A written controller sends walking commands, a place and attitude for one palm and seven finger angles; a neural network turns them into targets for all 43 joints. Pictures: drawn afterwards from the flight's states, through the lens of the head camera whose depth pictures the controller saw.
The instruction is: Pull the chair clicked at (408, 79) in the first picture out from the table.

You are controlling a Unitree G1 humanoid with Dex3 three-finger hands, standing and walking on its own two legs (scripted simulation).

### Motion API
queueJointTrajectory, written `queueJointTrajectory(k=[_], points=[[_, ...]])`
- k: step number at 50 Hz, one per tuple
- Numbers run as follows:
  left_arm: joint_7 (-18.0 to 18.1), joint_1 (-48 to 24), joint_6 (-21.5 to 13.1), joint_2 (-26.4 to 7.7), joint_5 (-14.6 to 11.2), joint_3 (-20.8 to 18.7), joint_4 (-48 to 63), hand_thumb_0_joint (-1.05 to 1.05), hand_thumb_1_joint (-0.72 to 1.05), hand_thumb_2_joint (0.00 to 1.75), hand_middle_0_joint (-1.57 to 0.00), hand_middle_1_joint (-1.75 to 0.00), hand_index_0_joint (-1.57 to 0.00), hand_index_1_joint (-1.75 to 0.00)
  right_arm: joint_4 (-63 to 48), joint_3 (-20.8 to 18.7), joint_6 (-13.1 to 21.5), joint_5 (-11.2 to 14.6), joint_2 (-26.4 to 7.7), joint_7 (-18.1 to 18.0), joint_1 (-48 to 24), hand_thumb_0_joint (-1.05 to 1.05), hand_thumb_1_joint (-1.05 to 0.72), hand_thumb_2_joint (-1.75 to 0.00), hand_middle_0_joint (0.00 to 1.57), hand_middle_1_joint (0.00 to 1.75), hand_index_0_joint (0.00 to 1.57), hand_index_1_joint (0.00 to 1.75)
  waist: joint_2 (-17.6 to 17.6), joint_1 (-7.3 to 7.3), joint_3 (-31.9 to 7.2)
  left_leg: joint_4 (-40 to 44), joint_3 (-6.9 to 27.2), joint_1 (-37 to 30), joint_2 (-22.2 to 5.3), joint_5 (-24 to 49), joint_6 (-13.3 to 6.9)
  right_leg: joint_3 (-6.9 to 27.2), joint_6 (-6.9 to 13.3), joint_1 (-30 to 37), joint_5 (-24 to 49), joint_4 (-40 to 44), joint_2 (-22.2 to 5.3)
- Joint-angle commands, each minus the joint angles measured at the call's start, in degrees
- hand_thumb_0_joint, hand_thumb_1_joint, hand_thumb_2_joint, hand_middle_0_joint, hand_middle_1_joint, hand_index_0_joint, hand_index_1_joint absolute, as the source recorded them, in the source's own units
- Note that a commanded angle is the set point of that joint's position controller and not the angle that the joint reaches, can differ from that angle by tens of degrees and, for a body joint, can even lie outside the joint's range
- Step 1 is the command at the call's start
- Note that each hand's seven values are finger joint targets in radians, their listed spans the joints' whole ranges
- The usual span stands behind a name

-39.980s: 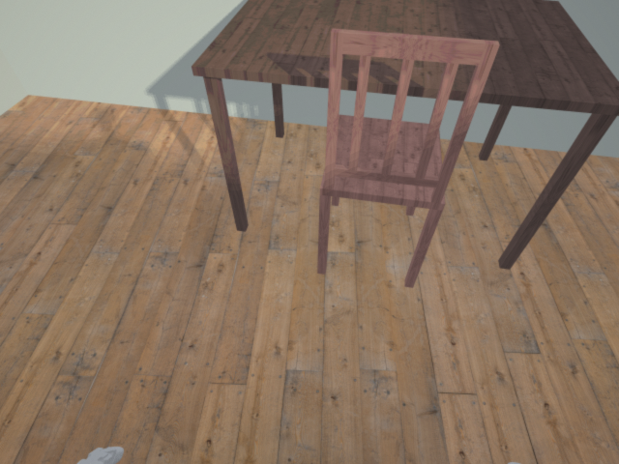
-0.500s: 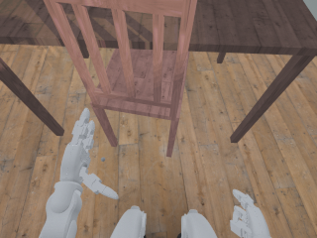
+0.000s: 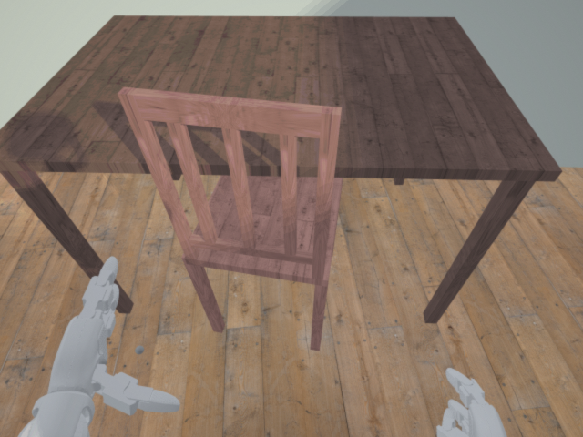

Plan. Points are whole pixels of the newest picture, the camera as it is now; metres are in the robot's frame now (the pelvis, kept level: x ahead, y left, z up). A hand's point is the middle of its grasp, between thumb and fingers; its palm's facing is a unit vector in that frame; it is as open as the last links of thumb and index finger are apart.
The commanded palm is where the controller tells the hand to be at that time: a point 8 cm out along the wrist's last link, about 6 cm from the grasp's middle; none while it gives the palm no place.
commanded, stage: draw the hand back to the body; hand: left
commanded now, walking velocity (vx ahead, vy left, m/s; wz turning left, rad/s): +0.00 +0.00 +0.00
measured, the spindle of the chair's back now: (242, 196) +0.55 +0.13 -0.02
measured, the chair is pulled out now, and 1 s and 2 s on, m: -0.07 -0.07 -0.07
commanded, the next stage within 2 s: step back with the hand held close in 0.96 s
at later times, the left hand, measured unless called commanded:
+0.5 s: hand (29, 312) +0.21 +0.26 +0.18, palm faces +0.40 -0.81 -0.42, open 10.6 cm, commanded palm +0.16 +0.30 +0.20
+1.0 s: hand out of the picture +0.19 +0.26 +0.20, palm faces +0.44 -0.80 -0.42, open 7.5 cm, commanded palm +0.14 +0.30 +0.21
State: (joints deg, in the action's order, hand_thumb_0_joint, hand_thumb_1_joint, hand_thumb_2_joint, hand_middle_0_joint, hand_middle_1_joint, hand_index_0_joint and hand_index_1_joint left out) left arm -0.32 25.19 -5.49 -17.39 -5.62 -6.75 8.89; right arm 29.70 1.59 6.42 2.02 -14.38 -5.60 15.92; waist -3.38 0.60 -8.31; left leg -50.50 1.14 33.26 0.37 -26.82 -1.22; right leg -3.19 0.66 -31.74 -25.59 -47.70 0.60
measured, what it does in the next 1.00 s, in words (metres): stands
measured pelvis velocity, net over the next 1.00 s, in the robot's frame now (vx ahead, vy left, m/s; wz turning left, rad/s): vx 0.00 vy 0.00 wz -0.01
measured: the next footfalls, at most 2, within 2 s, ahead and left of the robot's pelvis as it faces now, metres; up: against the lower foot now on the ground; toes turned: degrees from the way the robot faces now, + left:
none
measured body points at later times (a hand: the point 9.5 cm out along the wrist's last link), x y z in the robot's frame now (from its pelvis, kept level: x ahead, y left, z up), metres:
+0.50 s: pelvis +0.02 +0.01 +0.04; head -0.01 -0.03 +0.49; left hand +0.18 +0.30 +0.20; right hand +0.21 -0.21 -0.04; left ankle -0.02 +0.10 -0.70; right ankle -0.02 -0.11 -0.70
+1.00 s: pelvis +0.00 +0.00 +0.04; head -0.03 -0.03 +0.49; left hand +0.16 +0.30 +0.22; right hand +0.17 -0.23 -0.05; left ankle -0.02 +0.10 -0.70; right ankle -0.02 -0.11 -0.70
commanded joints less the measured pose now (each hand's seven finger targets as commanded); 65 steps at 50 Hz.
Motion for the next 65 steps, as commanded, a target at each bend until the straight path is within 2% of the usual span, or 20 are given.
queueJointTrajectory(k=[1,7,14,16,29,32,35,38,41,42,46,47,53,54,55,56,58,59,61,65], points=[[7.6,-2.0,0.9,-10.2,2.5,-5.7,16.4,0.00,-0.12,0.41,-0.06,-0.09,-0.06,-0.09,-8.3,-1.6,1.6,-0.4,-5.8,-1.4,-4.0,0.00,-0.90,-0.90,0.20,0.30,0.20,0.30,1.7,-0.65,-4.2,12.8,0.7,-11.6,-0.3,21.5,-0.5,0.9,1.1,11.0,18.8,13.0,-1.3],[9.4,-1.8,1.7,-9.2,3.5,-6.2,17.1,0.00,0.10,0.51,-0.09,-0.14,-0.09,-0.14,-5.6,-1.2,2.5,-0.7,-5.8,-1.4,-6.8,0.00,-0.90,-0.90,0.20,0.30,0.20,0.30,0.8,-1.06,-0.1,18.9,0.5,-19.4,-0.6,25.5,-0.3,0.6,0.8,16.2,21.7,17.8,-1.5],[9.2,-0.2,0.7,-10.5,3.2,-10.5,20.9,0.00,0.36,0.64,-0.13,-0.19,-0.13,-0.19,-3.9,-1.4,3.2,-1.3,-5.3,-0.3,-9.0,0.00,-0.90,-0.90,0.20,0.30,0.20,0.30,0.3,-2.56,1.1,23.6,0.2,-25.7,-1.0,32.4,0.0,0.2,0.8,22.9,26.5,21.7,-1.6],[8.9,0.3,0.6,-11.3,3.2,-12.0,21.1,0.00,0.43,0.67,-0.13,-0.20,-0.13,-0.20,-3.5,-1.6,3.0,-1.4,-5.3,0.1,-9.7,0.00,-0.90,-0.90,0.20,0.30,0.20,0.30,2.0,-2.78,2.3,24.7,0.1,-26.2,-1.2,32.8,0.2,0.2,0.8,23.9,26.9,22.9,-1.4],[8.5,-1.9,-2.0,-14.5,2.0,-20.1,27.6,0.00,0.90,0.90,-0.20,-0.30,-0.20,-0.30,-2.5,-2.2,2.9,-1.6,-4.8,0.8,-11.2,0.00,-0.90,-0.90,0.20,0.30,0.20,0.30,-1.0,-3.51,4.7,28.2,-0.5,-29.0,-1.4,30.5,0.0,0.7,0.8,26.7,26.1,26.1,-1.5],[7.8,0.1,-1.8,-10.7,1.9,-17.1,22.4,0.00,0.90,0.90,-0.20,-0.30,-0.20,-0.30,-2.1,-2.6,2.5,-1.6,-5.1,1.0,-11.1,0.00,-0.90,-0.90,0.20,0.30,0.20,0.30,2.2,-3.03,7.9,28.6,-0.6,-27.7,-1.3,27.7,-0.3,0.6,0.7,25.2,24.3,27.1,-1.3],[7.8,-0.7,-2.5,-12.2,1.9,-18.2,22.8,0.00,0.90,0.90,-0.20,-0.30,-0.20,-0.30,-2.2,-3.0,2.3,-1.7,-5.4,0.9,-11.3,0.00,-0.90,-0.90,0.20,0.30,0.20,0.30,3.0,-3.36,6.6,28.8,-0.8,-27.8,-1.2,25.4,-0.6,0.9,0.6,25.5,22.7,27.3,-1.5],[8.0,-1.8,-3.1,-13.5,2.1,-18.8,25.2,0.00,0.90,0.90,-0.20,-0.30,-0.20,-0.30,-2.4,-2.8,2.8,-1.6,-5.3,0.7,-11.6,0.00,-0.90,-0.90,0.20,0.30,0.20,0.30,-0.5,-3.67,5.9,29.3,-0.6,-28.0,-1.1,24.2,-0.5,1.2,0.8,25.8,21.2,27.4,-1.5],[8.5,-2.3,-3.3,-15.9,1.7,-20.5,26.0,0.00,0.90,0.90,-0.20,-0.30,-0.20,-0.30,-2.3,-2.8,3.6,-1.4,-5.1,0.5,-11.3,0.00,-0.90,-0.90,0.20,0.30,0.20,0.30,0.1,-4.26,6.0,29.4,0.0,-27.3,-0.9,24.6,0.0,1.1,1.1,26.6,21.6,27.2,-1.3],[8.3,-1.4,-3.6,-14.0,2.2,-19.3,26.5,0.00,0.90,0.90,-0.20,-0.30,-0.20,-0.30,-2.1,-2.8,3.8,-1.7,-5.0,0.5,-11.7,0.00,-0.90,-0.90,0.20,0.30,0.20,0.30,-1.1,-3.74,5.8,29.3,-0.6,-28.1,-1.1,24.3,-0.3,1.4,0.9,26.1,21.5,27.4,-1.5],[8.6,-1.7,-3.5,-15.4,1.7,-20.4,25.1,0.00,0.90,0.90,-0.20,-0.30,-0.20,-0.30,-1.9,-3.0,4.3,-1.2,-5.0,0.4,-11.2,0.00,-0.90,-0.90,0.20,0.30,0.20,0.30,-0.6,-4.32,6.9,29.5,-0.2,-27.0,-0.9,24.5,0.1,1.2,1.1,26.4,21.5,27.4,-1.3],[8.2,-1.1,-3.6,-12.4,2.2,-18.4,24.9,0.00,0.90,0.90,-0.20,-0.30,-0.20,-0.30,-1.6,-2.9,4.2,-1.6,-4.9,0.4,-11.6,0.00,-0.90,-0.90,0.20,0.30,0.20,0.30,-0.3,-3.45,8.1,29.4,-0.7,-27.7,-1.2,23.6,-0.2,1.3,0.8,25.0,20.5,28.0,-1.2],[8.0,-1.1,-4.1,-12.8,2.1,-18.7,24.2,0.00,0.90,0.90,-0.20,-0.30,-0.20,-0.30,-1.6,-3.1,4.6,-1.5,-4.9,0.5,-11.8,0.00,-0.90,-0.90,0.20,0.30,0.20,0.30,0.4,-3.78,8.0,30.0,-0.5,-27.2,-1.2,20.7,-0.5,1.4,0.7,24.8,17.6,28.7,-1.2],[8.0,-5.0,-4.5,-13.3,2.1,-18.0,27.1,0.00,0.90,0.90,-0.20,-0.30,-0.20,-0.30,-1.9,-2.9,4.9,-1.6,-5.2,0.5,-12.0,0.00,-0.90,-0.90,0.20,0.30,0.20,0.30,1.6,-3.40,7.0,29.7,-0.5,-27.9,-1.0,20.9,-0.8,1.7,0.6,25.0,18.0,28.8,-1.3],[8.8,-11.8,-7.7,-22.3,3.0,-27.2,29.2,0.00,0.90,0.90,-0.20,-0.30,-0.20,-0.30,-2.4,-3.4,4.1,-1.1,-5.8,0.7,-10.2,0.00,-0.90,-0.90,0.20,0.30,0.20,0.30,2.9,-1.76,12.4,28.3,1.2,-23.5,-2.4,17.0,-2.0,8.0,0.4,19.6,19.4,32.3,-3.9],[8.7,-10.5,-8.8,-21.9,3.0,-27.2,26.0,0.00,0.90,0.90,-0.20,-0.30,-0.20,-0.30,-1.2,-3.1,3.6,-1.3,-4.8,0.7,-9.4,0.00,-0.90,-0.90,0.20,0.30,0.20,0.30,2.9,-1.43,13.3,28.0,1.7,-22.5,-2.0,14.7,-1.6,8.3,1.0,18.5,17.6,33.2,-5.4],[7.9,0.5,-9.0,-14.7,3.6,-22.2,21.3,0.00,0.90,0.90,-0.20,-0.30,-0.20,-0.30,-0.7,-3.6,2.7,-2.0,-5.1,1.1,-9.8,0.00,-0.90,-0.90,0.20,0.30,0.20,0.30,3.4,-1.18,9.3,26.9,1.8,-24.3,-2.4,20.5,-1.6,7.8,1.0,19.9,23.6,31.6,-5.5],[7.6,2.9,-9.1,-13.5,3.7,-21.0,22.5,0.00,0.90,0.90,-0.20,-0.30,-0.20,-0.30,-1.3,-4.0,2.2,-2.3,-5.8,1.3,-9.8,0.00,-0.90,-0.90,0.20,0.30,0.20,0.30,2.3,-1.24,6.1,26.9,1.6,-24.8,-2.7,24.6,-1.6,6.6,0.7,22.2,27.8,29.7,-5.4],[7.5,6.4,-8.9,-12.9,3.6,-20.4,23.3,0.00,0.90,0.90,-0.20,-0.30,-0.20,-0.30,-2.1,-4.4,1.3,-2.3,-5.7,1.1,-10.3,0.00,-0.90,-0.90,0.20,0.30,0.20,0.30,0.9,-1.49,2.4,26.8,1.1,-25.9,-3.2,30.7,-1.5,5.5,0.1,24.0,32.4,27.6,-5.3],[8.3,8.2,-8.9,-15.3,3.6,-22.5,27.1,0.00,0.90,0.90,-0.20,-0.30,-0.20,-0.30,-3.2,-5.2,-0.4,-2.2,-5.8,0.5,-10.0,0.00,-0.90,-0.90,0.20,0.30,0.20,0.30,3.0,-1.45,-2.3,26.6,1.5,-25.5,-4.3,37.9,-1.2,4.6,-0.3,26.6,37.3,24.2,-4.9]])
